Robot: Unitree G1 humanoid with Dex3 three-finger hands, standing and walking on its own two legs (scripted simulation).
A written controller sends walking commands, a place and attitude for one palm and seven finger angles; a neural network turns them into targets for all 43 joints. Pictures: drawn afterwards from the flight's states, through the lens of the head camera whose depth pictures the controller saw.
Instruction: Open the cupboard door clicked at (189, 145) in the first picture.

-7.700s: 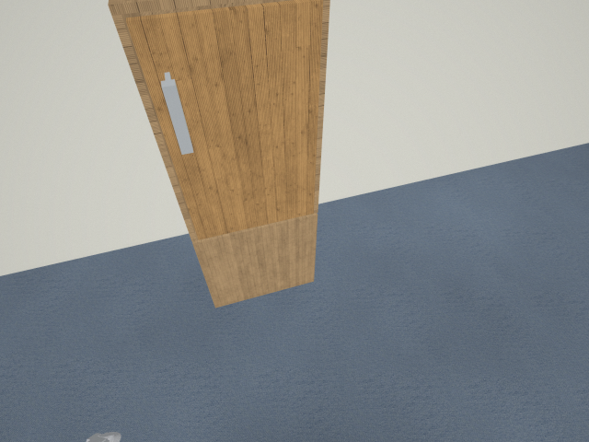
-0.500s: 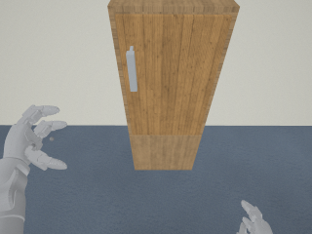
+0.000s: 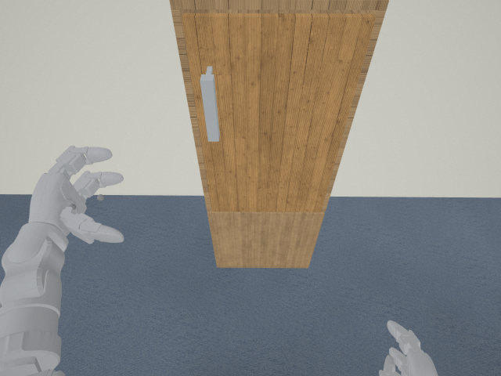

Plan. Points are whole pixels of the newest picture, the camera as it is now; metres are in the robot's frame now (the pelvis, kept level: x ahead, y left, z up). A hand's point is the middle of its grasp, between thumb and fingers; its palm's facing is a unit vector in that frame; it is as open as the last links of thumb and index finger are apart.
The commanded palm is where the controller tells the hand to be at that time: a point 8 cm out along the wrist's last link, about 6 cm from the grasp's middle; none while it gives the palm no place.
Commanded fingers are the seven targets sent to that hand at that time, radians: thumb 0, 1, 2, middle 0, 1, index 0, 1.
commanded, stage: move the hooked fingers beside the handle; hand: left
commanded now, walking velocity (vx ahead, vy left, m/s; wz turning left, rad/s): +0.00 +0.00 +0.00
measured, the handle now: (211, 104) +0.63 +0.14 +0.10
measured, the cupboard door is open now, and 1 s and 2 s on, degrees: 0 0 0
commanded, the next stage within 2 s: none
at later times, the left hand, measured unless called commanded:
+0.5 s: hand (136, 162) +0.42 +0.24 +0.12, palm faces +0.08 -1.00 +0.01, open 14.0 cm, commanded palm +0.40 +0.28 +0.12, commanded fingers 0.00 -0.50 0.30 -0.30 -1.20 -0.30 -1.20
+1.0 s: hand (165, 132) +0.50 +0.21 +0.12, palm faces +0.07 -1.00 +0.01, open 14.0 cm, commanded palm +0.49 +0.26 +0.11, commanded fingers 0.00 -0.50 0.30 -0.30 -1.20 -0.30 -1.20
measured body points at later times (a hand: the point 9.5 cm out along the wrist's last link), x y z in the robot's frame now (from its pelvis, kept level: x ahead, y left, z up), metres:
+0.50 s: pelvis +0.01 +0.01 +0.00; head +0.04 +0.02 +0.45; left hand +0.41 +0.29 +0.12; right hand +0.10 -0.25 -0.11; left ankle +0.06 +0.12 -0.72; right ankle -0.02 -0.09 -0.72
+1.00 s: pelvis +0.01 +0.01 -0.01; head +0.08 +0.02 +0.43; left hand +0.49 +0.26 +0.12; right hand +0.02 -0.26 -0.13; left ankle +0.06 +0.12 -0.72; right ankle -0.02 -0.09 -0.72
